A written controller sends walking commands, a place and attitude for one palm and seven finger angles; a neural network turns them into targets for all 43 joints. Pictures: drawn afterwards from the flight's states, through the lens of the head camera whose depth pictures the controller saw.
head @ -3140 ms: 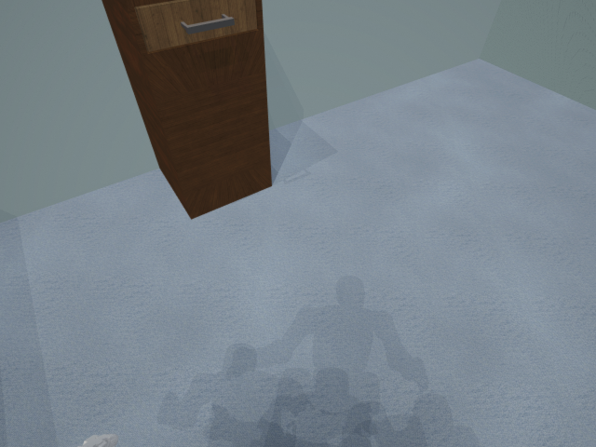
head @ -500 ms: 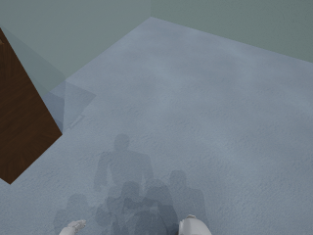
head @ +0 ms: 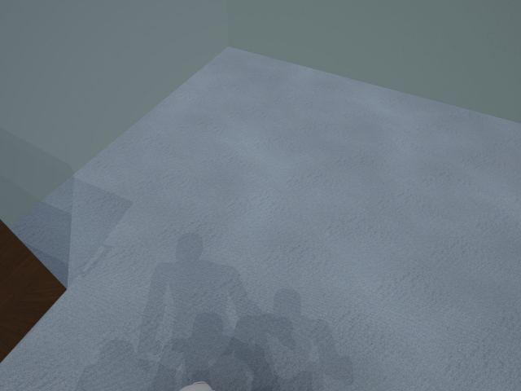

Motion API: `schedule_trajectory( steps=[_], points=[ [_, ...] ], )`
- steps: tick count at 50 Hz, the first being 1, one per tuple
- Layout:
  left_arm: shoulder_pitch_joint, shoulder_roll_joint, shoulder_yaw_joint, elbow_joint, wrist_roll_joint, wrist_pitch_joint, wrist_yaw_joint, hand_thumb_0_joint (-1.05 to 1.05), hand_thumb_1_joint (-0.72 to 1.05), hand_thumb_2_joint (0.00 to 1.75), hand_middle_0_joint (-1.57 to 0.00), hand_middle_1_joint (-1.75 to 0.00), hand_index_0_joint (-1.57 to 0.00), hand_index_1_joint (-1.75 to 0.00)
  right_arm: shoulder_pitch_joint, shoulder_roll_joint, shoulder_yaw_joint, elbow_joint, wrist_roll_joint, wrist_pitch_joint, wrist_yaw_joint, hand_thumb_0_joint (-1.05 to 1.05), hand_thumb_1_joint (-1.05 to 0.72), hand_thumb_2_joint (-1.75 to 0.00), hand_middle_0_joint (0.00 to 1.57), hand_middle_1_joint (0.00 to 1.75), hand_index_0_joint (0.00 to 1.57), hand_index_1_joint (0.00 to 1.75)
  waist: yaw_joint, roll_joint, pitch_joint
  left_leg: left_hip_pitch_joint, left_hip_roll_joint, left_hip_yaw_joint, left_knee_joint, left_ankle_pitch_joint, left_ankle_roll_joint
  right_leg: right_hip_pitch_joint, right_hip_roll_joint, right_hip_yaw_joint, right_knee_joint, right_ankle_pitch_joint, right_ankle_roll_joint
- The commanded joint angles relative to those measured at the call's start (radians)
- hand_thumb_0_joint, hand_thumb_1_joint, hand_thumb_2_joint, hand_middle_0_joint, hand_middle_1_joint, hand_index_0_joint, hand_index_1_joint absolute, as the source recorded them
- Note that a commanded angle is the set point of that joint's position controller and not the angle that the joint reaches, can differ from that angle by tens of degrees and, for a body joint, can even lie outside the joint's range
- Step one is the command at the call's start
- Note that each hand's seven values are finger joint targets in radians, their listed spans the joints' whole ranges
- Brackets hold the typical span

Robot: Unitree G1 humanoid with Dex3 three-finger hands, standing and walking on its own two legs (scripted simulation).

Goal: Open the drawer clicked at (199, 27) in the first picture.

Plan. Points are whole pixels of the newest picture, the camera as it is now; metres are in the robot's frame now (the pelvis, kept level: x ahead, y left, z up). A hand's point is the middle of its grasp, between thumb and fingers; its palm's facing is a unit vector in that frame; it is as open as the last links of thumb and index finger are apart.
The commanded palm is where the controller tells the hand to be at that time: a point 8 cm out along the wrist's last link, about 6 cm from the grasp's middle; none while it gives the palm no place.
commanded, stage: walk to a spot facing it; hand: left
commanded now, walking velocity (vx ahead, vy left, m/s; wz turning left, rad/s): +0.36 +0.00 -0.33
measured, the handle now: out of the picture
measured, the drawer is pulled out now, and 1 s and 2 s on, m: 0.00 0.00 0.00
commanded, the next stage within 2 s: turn to face it in 0.36 s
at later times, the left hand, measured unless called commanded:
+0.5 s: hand (206, 276) +0.37 +0.14 -0.17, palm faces -0.26 -0.95 -0.17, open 7.4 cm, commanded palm none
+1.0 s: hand (191, 259) +0.42 +0.18 -0.18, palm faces +0.01 -0.98 -0.17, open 7.3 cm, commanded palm none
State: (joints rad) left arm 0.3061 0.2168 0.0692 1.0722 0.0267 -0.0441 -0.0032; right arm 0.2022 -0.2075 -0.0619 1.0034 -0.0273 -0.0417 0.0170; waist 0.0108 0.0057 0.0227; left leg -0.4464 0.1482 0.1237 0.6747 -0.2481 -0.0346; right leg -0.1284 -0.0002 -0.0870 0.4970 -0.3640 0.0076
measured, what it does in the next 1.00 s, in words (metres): walks ahead: left foot, then right foot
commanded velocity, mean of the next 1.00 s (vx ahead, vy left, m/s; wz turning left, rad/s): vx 0.09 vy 0.00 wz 0.10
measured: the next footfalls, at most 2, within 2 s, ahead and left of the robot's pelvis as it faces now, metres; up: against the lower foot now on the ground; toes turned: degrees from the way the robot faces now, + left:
left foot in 0.02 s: +0.13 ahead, +0.13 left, +0.00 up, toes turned +10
right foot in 0.52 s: +0.35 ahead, -0.14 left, +0.00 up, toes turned -23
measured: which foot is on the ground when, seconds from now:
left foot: up 0.00-0.00, down 0.02-0.52, up 0.54-0.90, down 0.92-1.00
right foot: down 0.00-0.04, up 0.06-0.50, down 0.52-0.92, up 0.94-1.00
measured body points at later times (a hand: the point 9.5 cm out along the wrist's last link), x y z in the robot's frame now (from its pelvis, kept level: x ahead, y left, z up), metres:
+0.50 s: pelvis +0.22 -0.01 -0.01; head +0.27 -0.02 +0.44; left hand +0.38 +0.19 -0.15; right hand +0.08 -0.19 -0.15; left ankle +0.10 +0.12 -0.72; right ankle +0.32 -0.12 -0.72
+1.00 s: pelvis +0.31 +0.00 -0.01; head +0.33 +0.03 +0.44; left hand +0.41 +0.24 -0.17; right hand +0.36 -0.25 -0.14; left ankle +0.35 +0.09 -0.73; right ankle +0.30 -0.12 -0.69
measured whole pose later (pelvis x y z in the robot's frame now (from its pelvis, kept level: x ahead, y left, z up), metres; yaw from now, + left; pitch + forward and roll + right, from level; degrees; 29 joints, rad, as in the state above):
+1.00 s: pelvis +0.31 +0.00 -0.01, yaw -2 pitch +0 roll -2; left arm 0.15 0.20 0.07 0.93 0.02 0.05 0.02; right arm 0.22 -0.19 -0.05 0.93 -0.03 0.02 0.01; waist -0.02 -0.04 0.06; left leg -0.39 0.06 0.12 0.72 -0.32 0.05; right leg -0.42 -0.11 -0.18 0.96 -0.51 0.04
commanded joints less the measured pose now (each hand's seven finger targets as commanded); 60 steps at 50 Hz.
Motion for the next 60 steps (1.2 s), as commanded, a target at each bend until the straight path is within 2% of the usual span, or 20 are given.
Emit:
schedule_trajectory(
  steps=[1,2,3,5,9,19,23,24,26,27,28,32,40,44,45,46,47,49,53,60],
  points=[
    [-0.010,0.053,0.011,-0.081,-0.014,-0.009,-0.009,0.00,0.90,0.90,-0.20,-0.30,-0.20,-0.30,0.321,-0.179,-0.039,0.039,-0.018,-0.037,-0.014,0.00,-0.90,-0.90,0.20,0.30,0.20,0.30,-0.139,0.235,-0.058,0.542,0.148,-0.258,-0.285,-0.107,0.074,-0.383,-0.035,0.034,0.318,0.061,-0.062],
    [-0.030,0.025,0.000,-0.109,-0.014,-0.013,-0.010,0.00,0.90,0.90,-0.20,-0.30,-0.20,-0.30,0.409,-0.253,-0.051,0.056,-0.022,-0.034,-0.018,0.00,-0.90,-0.90,0.20,0.30,0.20,0.30,-0.161,0.427,-0.086,0.589,0.346,-0.543,-0.460,-0.180,0.142,-0.521,0.038,0.002,0.622,-0.216,-0.037],
    [-0.077,0.065,0.005,-0.112,-0.005,-0.011,-0.002,0.00,0.90,0.90,-0.20,-0.30,-0.20,-0.30,0.365,-0.208,-0.037,0.054,-0.014,-0.028,-0.031,0.00,-0.90,-0.90,0.20,0.30,0.20,0.30,-0.149,0.325,-0.043,0.517,0.373,-0.559,-0.477,-0.201,0.159,-0.562,-0.034,0.099,0.764,-0.160,-0.051],
    [-0.105,0.045,0.011,-0.095,-0.001,-0.008,-0.019,0.00,0.90,0.90,-0.20,-0.30,-0.20,-0.30,0.222,-0.124,-0.010,0.009,-0.011,-0.039,-0.033,0.00,-0.90,-0.90,0.20,0.30,0.20,0.30,-0.083,0.098,0.088,0.360,0.304,-0.356,-0.482,-0.108,0.144,-0.577,-0.104,0.106,0.801,0.003,-0.045],
    [-0.026,0.003,0.013,-0.070,0.006,0.032,-0.026,0.00,0.90,0.90,-0.20,-0.30,-0.20,-0.30,0.176,-0.066,0.002,0.013,0.001,-0.059,-0.043,0.00,-0.90,-0.90,0.20,0.30,0.20,0.30,-0.016,0.120,0.046,0.325,0.199,-0.040,-0.464,0.214,0.091,-0.498,-0.116,0.073,0.744,0.133,-0.010],
    [-0.248,-0.042,0.010,-0.170,0.002,0.043,-0.039,0.00,0.90,0.90,-0.20,-0.30,-0.20,-0.30,0.256,-0.058,-0.011,0.058,0.002,-0.037,-0.049,0.00,-0.90,-0.90,0.20,0.30,0.20,0.30,-0.058,0.144,0.118,0.458,0.191,0.183,-0.394,0.570,0.111,-0.500,-0.071,-0.070,0.260,0.199,-0.006],
    [-0.060,0.012,0.022,-0.131,0.010,0.026,-0.028,0.00,0.90,0.90,-0.20,-0.30,-0.20,-0.30,0.206,-0.117,-0.032,0.035,0.011,-0.022,-0.049,0.00,-0.90,-0.90,0.20,0.30,0.20,0.30,0.038,0.158,-0.030,0.494,0.194,0.220,-0.063,0.867,0.083,-0.207,0.024,-0.121,0.127,0.211,-0.062],
    [0.059,0.046,0.030,-0.094,0.015,0.011,-0.019,0.00,0.90,0.90,-0.20,-0.30,-0.20,-0.30,0.199,-0.108,-0.026,0.034,0.016,-0.021,-0.045,0.00,-0.90,-0.90,0.20,0.30,0.20,0.30,0.097,0.110,-0.106,0.391,0.155,0.211,0.132,0.768,0.053,0.019,0.013,-0.111,0.025,0.345,-0.070],
    [0.209,0.212,0.052,-0.044,-0.009,-0.010,0.006,0.00,0.90,0.90,-0.20,-0.30,-0.20,-0.30,0.272,0.009,-0.002,0.021,0.038,-0.017,-0.046,0.00,-0.90,-0.90,0.20,0.30,0.20,0.30,0.101,-0.187,-0.356,-0.061,-0.074,0.057,0.710,-0.404,-0.015,0.449,-0.453,0.404,0.048,1.213,-0.271],
    [0.159,0.192,0.037,-0.067,-0.020,-0.011,0.019,0.00,0.90,0.90,-0.20,-0.30,-0.20,-0.30,0.225,0.004,0.001,0.008,0.034,-0.011,-0.052,0.00,-0.90,-0.90,0.20,0.30,0.20,0.30,0.101,-0.090,-0.300,-0.044,-0.051,-0.099,0.719,-0.330,0.004,0.297,-0.440,0.332,-0.011,1.242,-0.270],
    [0.062,0.173,0.033,-0.080,-0.016,-0.008,0.025,0.00,0.90,0.90,-0.20,-0.30,-0.20,-0.30,0.253,0.012,0.002,0.015,0.031,0.003,-0.050,0.00,-0.90,-0.90,0.20,0.30,0.20,0.30,0.045,-0.201,-0.275,-0.054,-0.031,-0.129,0.727,-0.288,-0.001,0.230,-0.443,0.353,-0.064,0.985,-0.260],
    [-0.178,0.059,-0.012,-0.129,-0.005,0.000,0.038,0.00,0.90,0.90,-0.20,-0.30,-0.20,-0.30,0.267,0.036,0.016,0.065,0.013,0.060,-0.045,0.00,-0.90,-0.90,0.20,0.30,0.20,0.30,-0.070,-0.068,-0.056,0.077,0.007,-0.119,0.493,-0.175,-0.008,-0.215,-0.336,0.060,-0.176,0.561,-0.160],
    [-0.157,0.099,0.016,-0.158,0.001,0.038,0.040,0.00,0.90,0.90,-0.20,-0.30,-0.20,-0.30,0.094,0.013,0.005,-0.043,0.012,0.073,-0.013,0.00,-0.90,-0.90,0.20,0.30,0.20,0.30,-0.015,-0.142,0.009,0.039,-0.030,-0.019,0.229,-0.178,-0.011,-0.176,-0.360,-0.012,-0.173,0.289,-0.144],
    [-0.155,0.118,0.031,-0.180,-0.004,0.050,0.037,0.00,0.90,0.90,-0.20,-0.30,-0.20,-0.30,0.115,-0.024,-0.008,-0.073,0.005,0.066,-0.004,0.00,-0.90,-0.90,0.20,0.30,0.20,0.30,-0.040,-0.081,-0.023,0.158,-0.055,0.013,-0.031,-0.037,-0.001,-0.169,-0.345,-0.084,-0.013,0.214,-0.082],
    [-0.138,0.102,0.030,-0.190,-0.011,0.058,0.033,0.00,0.90,0.90,-0.20,-0.30,-0.20,-0.30,0.145,-0.065,-0.019,-0.073,0.002,0.060,-0.002,0.00,-0.90,-0.90,0.20,0.30,0.20,0.30,-0.053,0.042,-0.039,0.233,-0.022,-0.055,-0.168,0.052,0.019,-0.223,-0.302,-0.110,0.112,0.139,-0.040],
    [-0.122,0.050,0.026,-0.224,-0.019,0.065,0.026,0.00,0.90,0.90,-0.20,-0.30,-0.20,-0.30,0.172,-0.166,-0.042,-0.092,-0.005,0.052,-0.006,0.00,-0.90,-0.90,0.20,0.30,0.20,0.30,-0.064,0.327,-0.034,0.288,0.195,-0.402,-0.309,0.280,0.131,-0.400,-0.164,-0.157,0.325,-0.130,0.047],
    [-0.198,0.042,0.016,-0.274,-0.012,0.065,0.023,0.00,0.90,0.90,-0.20,-0.30,-0.20,-0.30,0.205,-0.222,-0.052,-0.097,-0.010,0.053,-0.013,0.00,-0.90,-0.90,0.20,0.30,0.20,0.30,-0.100,0.313,-0.020,0.248,0.326,-0.565,-0.394,0.360,0.249,-0.457,-0.098,-0.071,0.544,-0.315,0.062],
    [-0.221,0.051,0.027,-0.267,-0.004,0.064,0.023,0.00,0.90,0.90,-0.20,-0.30,-0.20,-0.30,0.140,-0.203,-0.048,-0.104,-0.005,0.044,-0.030,0.00,-0.90,-0.90,0.20,0.30,0.20,0.30,-0.071,0.231,-0.063,0.267,0.248,-0.511,-0.369,0.265,0.231,-0.526,-0.106,0.058,0.722,-0.180,0.057],
    [-0.137,0.074,0.033,-0.213,-0.008,0.066,0.012,0.00,0.90,0.90,-0.20,-0.30,-0.20,-0.30,0.028,-0.165,-0.031,-0.141,0.006,0.030,-0.035,0.00,-0.90,-0.90,0.20,0.30,0.20,0.30,-0.022,0.115,-0.089,0.285,0.112,-0.301,-0.348,0.348,0.174,-0.453,-0.111,0.072,0.670,-0.003,0.077],
    [-0.171,0.080,0.027,-0.241,-0.016,0.073,0.021,0.00,0.90,0.90,-0.20,-0.30,-0.20,-0.30,0.059,-0.205,-0.053,-0.129,0.004,0.048,-0.026,0.00,-0.90,-0.90,0.20,0.30,0.20,0.30,-0.061,0.131,-0.096,0.346,0.111,-0.389,-0.344,0.316,0.213,-0.402,-0.080,0.075,0.455,-0.079,0.089]
  ],
)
